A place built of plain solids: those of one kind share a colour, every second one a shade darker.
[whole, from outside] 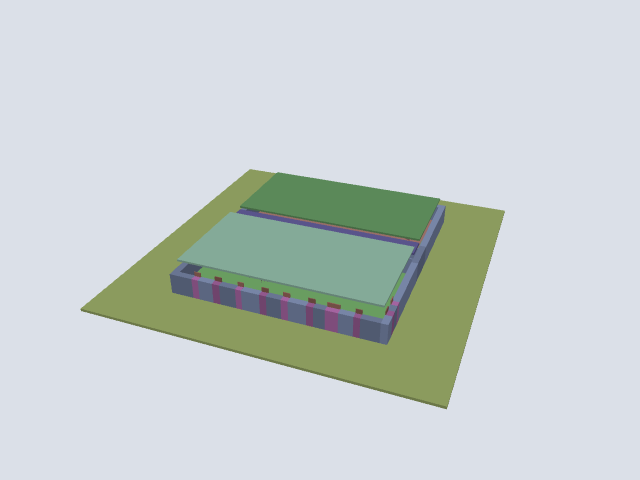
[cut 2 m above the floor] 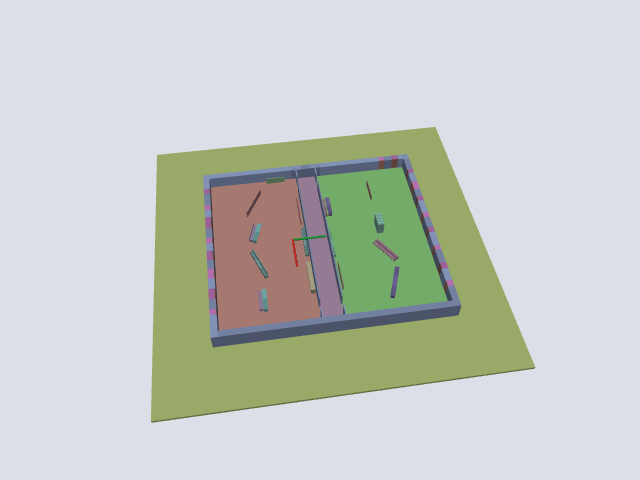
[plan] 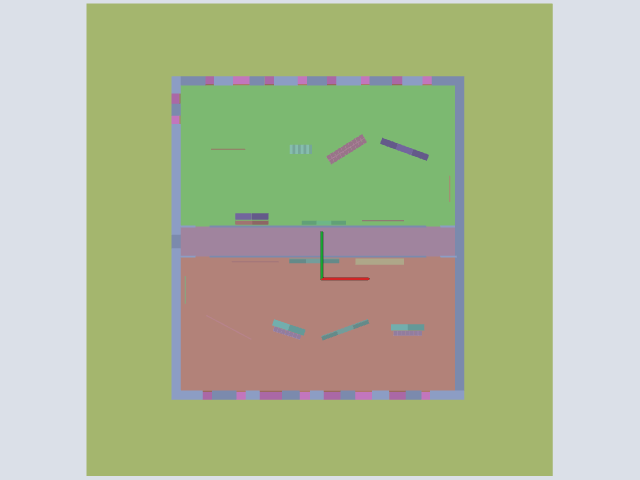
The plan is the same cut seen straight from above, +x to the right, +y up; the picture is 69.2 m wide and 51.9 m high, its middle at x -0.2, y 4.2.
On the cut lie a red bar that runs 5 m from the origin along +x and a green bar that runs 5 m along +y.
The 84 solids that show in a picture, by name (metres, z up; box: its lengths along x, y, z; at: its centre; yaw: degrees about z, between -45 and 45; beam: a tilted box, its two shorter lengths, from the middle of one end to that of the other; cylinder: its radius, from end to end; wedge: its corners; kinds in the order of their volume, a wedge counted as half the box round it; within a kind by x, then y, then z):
{
 "ground_under_all_1": {"box": [50.42, 51.07, 0.4], "at": [-0.24, 4.23, -0.75]},
 "wall_1": {"box": [1.0, 16.39, 3.2], "at": [-15.76, -4.88, 1.0]},
 "wall_2": {"box": [1.0, 5.05, 3.2], "at": [-15.76, 4.03, 1.0]},
 "wall_3": {"box": [1.0, 11.98, 3.2], "at": [-15.76, 10.75, 1.0]},
 "wall_4": {"box": [1.0, 1.3, 3.2], "at": [-15.76, 18.29, 1.0]},
 "wall_5": {"box": [1.0, 1.88, 3.2], "at": [-15.76, 20.98, 1.0]},
 "wall_6": {"box": [3.37, 1.0, 3.2], "at": [-14.57, -12.57, 1.0]},
 "wall_7": {"box": [1.8, 0.2, 3.2], "at": [-14.56, 5.66, 1.0]},
 "wall_8": {"box": [3.68, 1.0, 3.2], "at": [-14.42, 21.41, 1.0]},
 "wall_9": {"box": [2.06, 1.0, 3.2], "at": [-10.64, 21.41, 1.0]},
 "wall_10": {"box": [2.66, 1.0, 3.2], "at": [-10.55, -12.57, 1.0]},
 "wall_11": {"box": [1.51, 1.0, 3.2], "at": [-7.47, -12.57, 1.0]},
 "wall_12": {"box": [1.63, 1.0, 3.2], "at": [-7.0, 21.41, 1.0]},
 "wall_13": {"box": [2.59, 1.0, 3.2], "at": [-3.89, 21.41, 1.0]},
 "wall_14": {"box": [1.93, 1.0, 3.2], "at": [-3.35, -12.57, 1.0]},
 "wall_15": {"box": [1.5, 1.0, 3.2], "at": [-0.54, -12.57, 1.0]},
 "wall_16": {"box": [2.15, 1.0, 3.2], "at": [-0.52, 21.41, 1.0]},
 "wall_17": {"box": [23.45, 0.2, 3.2], "at": [-0.43, 2.41, 1.0]},
 "wall_18": {"box": [23.45, 0.2, 3.2], "at": [-0.43, 5.66, 1.0]},
 "wall_19": {"box": [1.6, 1.0, 3.2], "at": [2.81, -12.57, 1.0]},
 "wall_20": {"box": [2.69, 1.0, 3.2], "at": [2.9, 21.41, 1.0]},
 "wall_21": {"box": [1.86, 1.0, 3.2], "at": [6.34, -12.57, 1.0]},
 "wall_22": {"box": [2.45, 1.0, 3.2], "at": [6.37, 21.41, 1.0]},
 "wall_23": {"box": [2.2, 1.0, 3.2], "at": [9.79, 21.41, 1.0]},
 "wall_24": {"box": [1.71, 1.0, 3.2], "at": [9.93, -12.57, 1.0]},
 "wall_25": {"box": [3.71, 1.0, 3.2], "at": [13.54, -12.57, 1.0]},
 "wall_26": {"box": [3.5, 1.0, 3.2], "at": [13.65, 21.41, 1.0]},
 "wall_27": {"box": [1.0, 16.39, 3.2], "at": [14.9, -4.88, 1.0]},
 "wall_28": {"box": [1.0, 5.05, 3.2], "at": [14.9, 4.03, 1.0]},
 "wall_29": {"box": [1.0, 17.16, 3.2], "at": [14.9, 13.34, 1.0]},
 "floor_store_1": {"box": [29.85, 15.36, 0.6], "at": [-0.43, 13.34, -0.3]},
 "floor_study_1": {"box": [29.85, 14.59, 0.6], "at": [-0.43, -4.88, -0.3]},
 "ceil_store_1": {"box": [29.85, 15.36, 0.3], "at": [-0.43, 13.34, 4.55]},
 "ceil_study_1": {"box": [29.85, 14.59, 0.3], "at": [-0.43, -4.88, 4.05]},
 "wall_mass_1": {"box": [0.85, 0.9, 3.2], "at": [-15.83, 17.19, 1.0]},
 "wall_mass_2": {"box": [0.85, 1.1, 3.2], "at": [-15.83, 19.49, 1.0]},
 "wall_mass_3": {"box": [1.0, 0.85, 3.2], "at": [-12.38, -12.65, 1.0]},
 "wall_mass_4": {"box": [0.9, 0.85, 3.2], "at": [-12.12, 21.49, 1.0]},
 "wall_mass_5": {"box": [1.0, 0.85, 3.2], "at": [-8.72, -12.65, 1.0]},
 "wall_mass_6": {"box": [1.8, 0.85, 3.2], "at": [-8.71, 21.49, 1.0]},
 "wall_mass_7": {"box": [1.0, 0.85, 3.2], "at": [-5.68, 21.49, 1.0]},
 "wall_mass_8": {"box": [2.4, 0.85, 3.2], "at": [-5.51, -12.65, 1.0]},
 "wall_mass_9": {"box": [1.0, 0.85, 3.2], "at": [-2.1, 21.49, 1.0]},
 "wall_mass_10": {"box": [1.1, 0.85, 3.2], "at": [-1.83, -12.65, 1.0]},
 "wall_mass_11": {"box": [1.0, 0.85, 3.2], "at": [1.05, 21.49, 1.0]},
 "wall_mass_12": {"box": [1.8, 0.85, 3.2], "at": [1.11, -12.65, 1.0]},
 "wall_mass_13": {"box": [1.8, 0.85, 3.2], "at": [4.51, -12.65, 1.0]},
 "wall_mass_14": {"box": [0.9, 0.85, 3.2], "at": [4.7, 21.49, 1.0]},
 "wall_mass_15": {"box": [1.1, 0.85, 3.2], "at": [8.14, 21.49, 1.0]},
 "wall_mass_16": {"box": [1.8, 0.85, 3.2], "at": [8.18, -12.65, 1.0]},
 "wall_mass_17": {"box": [0.9, 0.85, 3.2], "at": [11.23, -12.65, 1.0]},
 "wall_mass_18": {"box": [1.0, 0.85, 3.2], "at": [11.39, 21.49, 1.0]},
 "floor_corr_1": {"box": [29.85, 3.25, 0.6], "at": [-0.43, 4.03, -0.3]},
 "ceil_corr_1": {"box": [29.85, 3.25, 0.3], "at": [-0.43, 4.03, 3.45]},
 "seat_settle_1": {"box": [1.8, 0.42, 0.47], "at": [-2.62, 1.9, 0.23]},
 "seat_settle_2": {"box": [1.8, 0.42, 0.47], "at": [-0.82, 1.9, 0.23]},
 "seat_settle_3": {"box": [5.4, 0.1, 1.05], "at": [-0.82, 2.16, 0.52]},
 "seat_settle_4": {"box": [1.8, 0.42, 0.47], "at": [0.85, -6.17, 0.23], "yaw": 20.0},
 "seat_settle_5": {"box": [1.8, 0.42, 0.47], "at": [0.97, 1.9, 0.23]},
 "seat_settle_6": {"box": [5.4, 0.1, 1.05], "at": [2.45, -5.31, 0.52], "yaw": 20.0},
 "seat_settle_7": {"box": [1.8, 0.42, 0.47], "at": [2.54, -5.55, 0.23], "yaw": 20.0},
 "seat_settle_8": {"box": [1.8, 0.42, 0.47], "at": [4.23, -4.94, 0.23], "yaw": 20.0},
 "rail_bars_1": {"box": [5.55, 0.12, 1.7], "at": [-10.06, -5.25, 0.25], "yaw": -28.0},
 "rail_bars_2": {"box": [5.1, 0.12, 1.7], "at": [-7.21, 1.84, 0.25]},
 "door_leaf_1": {"box": [0.12, 0.9, 3.87], "at": [-15.35, 17.19, 1.33]},
 "door_leaf_2": {"box": [0.12, 1.1, 3.87], "at": [-15.35, 19.49, 1.33]},
 "door_leaf_3": {"box": [1.8, 0.12, 3.87], "at": [-8.71, 21.0, 1.33]},
 "seat_box_sto_1": {"box": [1.6, 0.42, 0.47], "at": [-1.38, 6.07, 0.23]},
 "seat_box_sto_2": {"box": [1.6, 0.42, 0.47], "at": [0.22, 6.07, 0.23]},
 "seat_box_sto_3": {"box": [1.6, 0.42, 0.47], "at": [1.81, 6.07, 0.23]},
 "rail_board_sto_1": {"box": [4.55, 0.12, 1.6], "at": [6.61, 6.3, 0.2]},
 "rail_board_1": {"box": [0.12, 3.0, 1.7], "at": [-14.78, -1.19, 0.25]},
 "table_sto_1": {"box": [1.8, 0.7, 0.035], "at": [-8.46, 6.75, 0.7]},
 "table_sto_2": {"box": [1.8, 0.7, 0.035], "at": [-6.67, 6.75, 0.7]},
 "table_sto_3": {"box": [1.8, 0.7, 0.035], "at": [7.26, 14.62, 0.7], "yaw": -20.0},
 "table_sto_4": {"box": [1.8, 0.7, 0.035], "at": [8.95, 14.01, 0.7], "yaw": -20.0},
 "table_sto_5": {"box": [1.8, 0.7, 0.035], "at": [10.64, 13.39, 0.7], "yaw": -20.0},
 "table_1": {"box": [1.8, 0.7, 0.035], "at": [-4.42, -4.98, 0.7], "yaw": -18.0},
 "table_2": {"box": [1.8, 0.7, 0.035], "at": [-2.7, -5.54, 0.7], "yaw": -18.0},
 "table_3": {"box": [1.8, 0.7, 0.035], "at": [8.39, -5.25, 0.7]},
 "table_4": {"box": [1.8, 0.7, 0.035], "at": [10.19, -5.25, 0.7]},
 "counter_issue_1": {"box": [5.26, 0.7, 0.035], "at": [6.26, 1.86, 0.93]},
 "bench_sto_1": {"box": [1.73, 0.42, 0.035], "at": [-8.46, 6.07, 0.44]},
 "bench_sto_2": {"box": [1.73, 0.42, 0.035], "at": [-6.67, 6.07, 0.44]}
}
